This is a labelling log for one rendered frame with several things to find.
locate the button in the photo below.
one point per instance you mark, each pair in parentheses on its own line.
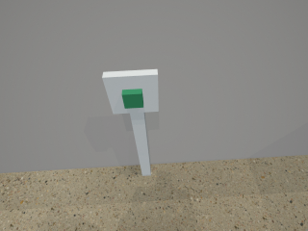
(132,98)

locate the panel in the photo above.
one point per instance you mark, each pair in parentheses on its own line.
(147,81)

